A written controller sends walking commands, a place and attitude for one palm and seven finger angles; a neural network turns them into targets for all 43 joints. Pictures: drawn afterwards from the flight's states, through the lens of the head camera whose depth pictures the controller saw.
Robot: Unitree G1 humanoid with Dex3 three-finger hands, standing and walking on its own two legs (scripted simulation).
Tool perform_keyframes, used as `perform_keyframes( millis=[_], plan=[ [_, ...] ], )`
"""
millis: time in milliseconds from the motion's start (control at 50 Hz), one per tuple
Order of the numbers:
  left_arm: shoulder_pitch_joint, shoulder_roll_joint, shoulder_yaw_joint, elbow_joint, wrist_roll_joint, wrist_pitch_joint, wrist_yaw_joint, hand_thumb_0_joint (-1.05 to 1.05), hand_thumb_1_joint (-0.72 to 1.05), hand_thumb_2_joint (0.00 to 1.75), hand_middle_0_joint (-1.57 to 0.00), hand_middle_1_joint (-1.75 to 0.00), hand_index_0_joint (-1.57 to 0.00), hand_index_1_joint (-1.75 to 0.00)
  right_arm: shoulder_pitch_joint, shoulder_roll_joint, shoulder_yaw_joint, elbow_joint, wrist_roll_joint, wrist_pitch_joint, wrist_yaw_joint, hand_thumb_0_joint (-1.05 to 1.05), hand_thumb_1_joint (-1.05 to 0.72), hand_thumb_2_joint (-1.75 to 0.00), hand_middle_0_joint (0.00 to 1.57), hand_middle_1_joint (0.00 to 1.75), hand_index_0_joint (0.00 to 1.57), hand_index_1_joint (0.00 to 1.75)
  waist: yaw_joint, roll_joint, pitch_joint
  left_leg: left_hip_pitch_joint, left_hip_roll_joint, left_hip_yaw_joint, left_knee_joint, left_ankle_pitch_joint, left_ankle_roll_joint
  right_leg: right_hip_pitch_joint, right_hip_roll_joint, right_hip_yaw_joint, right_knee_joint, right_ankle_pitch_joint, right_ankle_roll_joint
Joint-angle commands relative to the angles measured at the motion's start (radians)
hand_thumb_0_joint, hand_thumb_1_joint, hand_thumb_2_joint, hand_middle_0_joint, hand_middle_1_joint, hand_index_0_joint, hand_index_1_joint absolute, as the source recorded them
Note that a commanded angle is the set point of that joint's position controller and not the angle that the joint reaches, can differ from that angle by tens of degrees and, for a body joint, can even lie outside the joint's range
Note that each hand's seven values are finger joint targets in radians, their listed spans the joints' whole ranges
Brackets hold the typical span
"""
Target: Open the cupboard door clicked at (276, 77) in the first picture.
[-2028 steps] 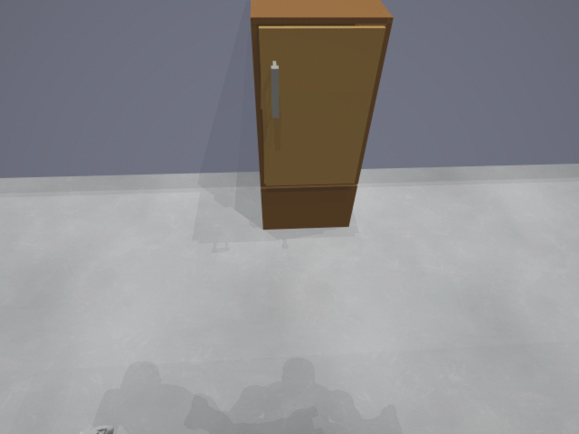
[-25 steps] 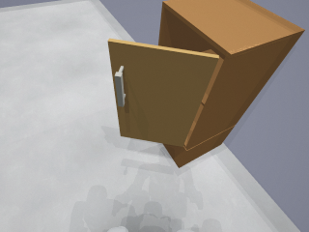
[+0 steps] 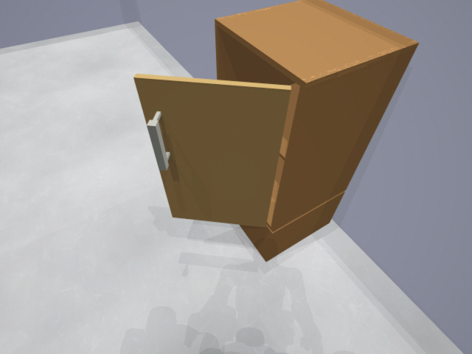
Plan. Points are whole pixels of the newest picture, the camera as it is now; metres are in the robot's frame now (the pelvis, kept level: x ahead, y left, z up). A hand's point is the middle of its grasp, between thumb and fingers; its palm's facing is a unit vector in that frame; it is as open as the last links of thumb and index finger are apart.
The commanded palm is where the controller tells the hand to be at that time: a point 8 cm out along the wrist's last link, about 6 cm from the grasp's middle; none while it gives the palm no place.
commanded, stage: come to a stop and stand still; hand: left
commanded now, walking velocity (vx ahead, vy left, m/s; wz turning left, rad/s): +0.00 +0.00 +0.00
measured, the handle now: (160, 141) +0.63 +0.23 -0.05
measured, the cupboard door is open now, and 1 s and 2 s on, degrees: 51 51 51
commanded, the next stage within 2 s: look again from close up in 0.24 s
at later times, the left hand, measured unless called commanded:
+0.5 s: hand out of the picture +0.01 +0.18 -0.17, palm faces +0.03 -0.98 -0.21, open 7.3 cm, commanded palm none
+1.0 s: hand out of the picture +0.00 +0.25 -0.17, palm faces -0.01 -0.97 -0.23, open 7.4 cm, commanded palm none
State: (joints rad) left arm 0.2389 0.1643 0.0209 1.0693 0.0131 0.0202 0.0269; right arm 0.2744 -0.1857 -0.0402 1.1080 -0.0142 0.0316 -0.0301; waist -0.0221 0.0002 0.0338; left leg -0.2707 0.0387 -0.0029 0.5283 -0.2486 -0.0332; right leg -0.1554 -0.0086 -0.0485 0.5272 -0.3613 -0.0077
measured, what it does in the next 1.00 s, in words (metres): shifts its weight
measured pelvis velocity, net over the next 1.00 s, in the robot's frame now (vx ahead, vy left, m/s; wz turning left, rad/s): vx -0.02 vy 0.05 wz -0.02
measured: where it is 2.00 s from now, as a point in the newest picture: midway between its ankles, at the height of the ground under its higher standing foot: outside the picture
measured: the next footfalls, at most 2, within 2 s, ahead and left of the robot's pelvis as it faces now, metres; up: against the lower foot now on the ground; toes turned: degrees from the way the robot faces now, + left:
right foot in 1.66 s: +0.09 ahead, -0.03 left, +0.00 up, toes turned -9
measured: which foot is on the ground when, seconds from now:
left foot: down 0.00-1.00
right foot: down 0.00-1.00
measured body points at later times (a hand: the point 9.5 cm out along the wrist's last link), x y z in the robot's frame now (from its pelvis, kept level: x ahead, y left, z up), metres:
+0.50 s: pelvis +0.01 +0.00 +0.00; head +0.02 +0.00 +0.45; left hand +0.01 +0.23 -0.16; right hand +0.04 -0.24 -0.15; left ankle +0.02 +0.14 -0.73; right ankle -0.05 -0.11 -0.73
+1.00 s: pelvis -0.02 +0.05 +0.00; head -0.03 +0.07 +0.45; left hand +0.00 +0.30 -0.15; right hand +0.03 -0.19 -0.14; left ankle +0.02 +0.14 -0.73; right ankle -0.05 -0.11 -0.73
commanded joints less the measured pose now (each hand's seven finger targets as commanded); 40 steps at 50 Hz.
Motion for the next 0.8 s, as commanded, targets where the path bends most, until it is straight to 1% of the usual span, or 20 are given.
perform_keyframes(
  millis=[0, 40, 80, 220, 300, 320, 340, 360, 380, 400, 420, 460, 500, 520, 540, 600, 640, 700, 740, 780],
  plan=[
    [0.040, 0.109, 0.015, -0.015, -0.014, -0.019, 0.002, 0.00, 0.90, 0.90, -0.20, -0.30, -0.20, -0.30, 0.023, -0.078, 0.005, -0.011, 0.001, -0.034, -0.012, 0.00, -0.90, -0.90, 0.20, 0.30, 0.20, 0.30, 0.025, 0.054, -0.002, 0.065, 0.071, -0.061, -0.104, 0.263, 0.044, -0.015, -0.092, 0.086, -0.146, 0.242, -0.029],
    [0.041, 0.101, 0.015, -0.006, -0.013, -0.018, 0.001, 0.00, 0.90, 0.90, -0.20, -0.30, -0.20, -0.30, 0.031, -0.072, 0.004, -0.001, 0.001, -0.030, -0.014, 0.00, -0.90, -0.90, 0.20, 0.30, 0.20, 0.30, 0.024, 0.002, 0.008, 0.064, 0.062, -0.046, -0.109, 0.204, 0.035, -0.014, -0.097, 0.091, -0.177, 0.213, -0.033],
    [0.040, 0.098, 0.013, 0.001, -0.014, -0.019, 0.001, 0.00, 0.90, 0.90, -0.20, -0.30, -0.20, -0.30, 0.041, -0.063, 0.007, 0.008, -0.001, -0.027, -0.013, 0.00, -0.90, -0.90, 0.20, 0.30, 0.20, 0.30, 0.020, -0.015, 0.021, 0.070, 0.054, -0.038, -0.116, 0.171, 0.029, -0.028, -0.101, 0.098, -0.199, 0.176, -0.038],
    [0.064, 0.076, 0.009, 0.018, -0.012, -0.022, 0.003, 0.00, 0.90, 0.90, -0.20, -0.30, -0.20, -0.30, 0.061, -0.043, 0.010, 0.020, -0.002, -0.024, -0.014, 0.00, -0.90, -0.90, 0.20, 0.30, 0.20, 0.30, 0.019, -0.034, 0.074, 0.072, 0.050, -0.030, -0.132, 0.135, 0.028, -0.054, -0.093, 0.098, -0.235, 0.114, -0.039],
    [0.083, 0.070, 0.008, 0.025, -0.012, -0.027, 0.004, 0.00, 0.90, 0.90, -0.20, -0.30, -0.20, -0.30, 0.064, -0.043, 0.011, 0.021, -0.001, -0.031, -0.015, 0.00, -0.90, -0.90, 0.20, 0.30, 0.20, 0.30, 0.019, -0.022, 0.050, 0.087, 0.055, -0.032, -0.127, 0.183, 0.030, -0.034, -0.094, 0.091, -0.214, 0.187, -0.037],
    [0.105, 0.261, -0.006, -0.062, 0.012, -0.058, 0.015, 0.00, 0.90, 0.90, -0.20, -0.30, -0.20, -0.30, -0.035, -0.152, 0.015, -0.113, 0.000, -0.043, 0.005, 0.00, -0.90, -0.90, 0.20, 0.30, 0.20, 0.30, 0.015, -0.032, 0.154, 0.029, 0.029, -0.050, -0.032, 0.167, 0.046, -0.102, -0.089, 0.078, -0.220, 0.372, -0.019],
    [0.090, 0.199, 0.032, -0.066, 0.007, -0.065, 0.022, 0.00, 0.90, 0.90, -0.20, -0.30, -0.20, -0.30, -0.028, -0.135, -0.012, -0.143, -0.009, -0.060, 0.000, 0.00, -0.90, -0.90, 0.20, 0.30, 0.20, 0.30, 0.019, 0.017, 0.019, 0.008, 0.025, -0.017, 0.025, 0.109, 0.052, -0.058, -0.149, 0.136, -0.141, 0.420, -0.030],
    [0.084, 0.198, 0.025, -0.078, 0.007, -0.072, 0.022, 0.00, 0.90, 0.90, -0.20, -0.30, -0.20, -0.30, -0.010, -0.112, -0.011, -0.143, -0.009, -0.068, -0.005, 0.00, -0.90, -0.90, 0.20, 0.30, 0.20, 0.30, 0.012, -0.009, -0.090, 0.014, 0.019, -0.024, 0.050, 0.170, 0.056, 0.013, -0.156, 0.138, -0.113, 0.547, -0.049],
    [0.100, 0.177, 0.030, -0.087, 0.007, -0.073, 0.023, 0.00, 0.90, 0.90, -0.20, -0.30, -0.20, -0.30, 0.006, -0.099, -0.011, -0.149, -0.006, -0.071, -0.007, 0.00, -0.90, -0.90, 0.20, 0.30, 0.20, 0.30, 0.015, -0.050, -0.140, 0.008, 0.014, -0.016, 0.055, 0.173, 0.059, 0.053, -0.160, 0.143, -0.096, 0.610, -0.061],
    [0.109, 0.173, 0.029, -0.091, 0.007, -0.070, 0.024, 0.00, 0.90, 0.90, -0.20, -0.30, -0.20, -0.30, 0.002, -0.093, -0.012, -0.154, -0.005, -0.068, -0.007, 0.00, -0.90, -0.90, 0.20, 0.30, 0.20, 0.30, 0.017, -0.089, -0.133, -0.004, 0.010, -0.008, 0.054, 0.161, 0.061, 0.067, -0.157, 0.133, -0.081, 0.654, -0.065],
    [0.134, 0.136, 0.021, -0.092, 0.007, -0.060, 0.024, 0.00, 0.90, 0.90, -0.20, -0.30, -0.20, -0.30, 0.020, -0.059, 0.001, -0.157, -0.007, -0.063, -0.005, 0.00, -0.90, -0.90, 0.20, 0.30, 0.20, 0.30, 0.016, -0.102, -0.130, -0.007, 0.005, 0.006, 0.049, 0.159, 0.065, 0.077, -0.151, 0.119, -0.063, 0.700, -0.057],
    [0.130, 0.139, 0.022, -0.108, 0.009, -0.048, 0.026, 0.00, 0.90, 0.90, -0.20, -0.30, -0.20, -0.30, 0.007, -0.075, -0.007, -0.162, -0.003, -0.055, -0.005, 0.00, -0.90, -0.90, 0.20, 0.30, 0.20, 0.30, 0.016, -0.086, -0.059, -0.001, 0.018, 0.003, 0.033, 0.212, 0.071, 0.024, -0.122, 0.096, -0.049, 0.641, -0.047],
    [0.130, 0.147, 0.022, -0.124, 0.010, -0.041, 0.026, 0.00, 0.90, 0.90, -0.20, -0.30, -0.20, -0.30, -0.006, -0.101, -0.014, -0.169, -0.001, -0.053, -0.007, 0.00, -0.90, -0.90, 0.20, 0.30, 0.20, 0.30, 0.019, -0.045, -0.042, 0.033, 0.039, -0.004, 0.029, 0.313, 0.075, -0.015, -0.101, 0.078, -0.038, 0.573, -0.037],
    [0.138, 0.133, 0.015, -0.125, 0.010, -0.039, 0.026, 0.00, 0.90, 0.90, -0.20, -0.30, -0.20, -0.30, -0.002, -0.096, -0.008, -0.166, -0.003, -0.052, -0.004, 0.00, -0.90, -0.90, 0.20, 0.30, 0.20, 0.30, 0.020, -0.019, -0.055, 0.064, 0.044, -0.007, 0.029, 0.359, 0.075, -0.018, -0.094, 0.078, -0.039, 0.537, -0.033],
    [0.129, 0.147, 0.016, -0.130, 0.010, -0.037, 0.026, 0.00, 0.90, 0.90, -0.20, -0.30, -0.20, -0.30, -0.009, -0.112, -0.012, -0.170, -0.002, -0.051, -0.003, 0.00, -0.90, -0.90, 0.20, 0.30, 0.20, 0.30, 0.017, -0.008, -0.047, 0.070, 0.051, -0.014, 0.025, 0.373, 0.076, -0.032, -0.087, 0.072, -0.037, 0.487, -0.029],
    [0.095, 0.171, 0.019, -0.143, 0.010, -0.030, 0.021, 0.00, 0.90, 0.90, -0.20, -0.30, -0.20, -0.30, -0.052, -0.156, -0.018, -0.183, -0.003, -0.051, -0.001, 0.00, -0.90, -0.90, 0.20, 0.30, 0.20, 0.30, 0.021, 0.028, 0.002, 0.037, 0.062, -0.046, -0.020, 0.307, 0.087, -0.070, -0.070, 0.069, -0.058, 0.294, -0.020],
    [0.098, 0.166, 0.012, -0.141, 0.010, -0.026, 0.017, 0.00, 0.90, 0.90, -0.20, -0.30, -0.20, -0.30, -0.063, -0.153, -0.011, -0.184, -0.004, -0.051, 0.004, 0.00, -0.90, -0.90, 0.20, 0.30, 0.20, 0.30, 0.025, 0.038, -0.003, 0.033, 0.062, -0.054, -0.040, 0.265, 0.090, -0.064, -0.067, 0.066, -0.074, 0.223, -0.014],
    [0.078, 0.183, 0.012, -0.142, 0.010, -0.027, 0.011, 0.00, 0.90, 0.90, -0.20, -0.30, -0.20, -0.30, -0.089, -0.169, -0.010, -0.191, -0.004, -0.051, 0.008, 0.00, -0.90, -0.90, 0.20, 0.30, 0.20, 0.30, 0.026, 0.028, 0.014, 0.008, 0.062, -0.070, -0.088, 0.151, 0.088, -0.069, -0.068, 0.070, -0.099, 0.160, -0.009],
    [0.080, 0.178, 0.007, -0.136, 0.010, -0.026, 0.009, 0.00, 0.90, 0.90, -0.20, -0.30, -0.20, -0.30, -0.087, -0.165, -0.005, -0.185, -0.004, -0.052, 0.012, 0.00, -0.90, -0.90, 0.20, 0.30, 0.20, 0.30, 0.027, 0.018, 0.004, 0.010, 0.061, -0.073, -0.107, 0.123, 0.087, -0.058, -0.071, 0.069, -0.109, 0.148, -0.005],
    [0.080, 0.179, 0.005, -0.130, 0.010, -0.026, 0.007, 0.00, 0.90, 0.90, -0.20, -0.30, -0.20, -0.30, -0.088, -0.170, -0.004, -0.178, -0.004, -0.053, 0.013, 0.00, -0.90, -0.90, 0.20, 0.30, 0.20, 0.30, 0.027, 0.039, -0.002, 0.009, 0.062, -0.084, -0.132, 0.091, 0.086, -0.053, -0.073, 0.064, -0.113, 0.142, -0.001]
  ],
)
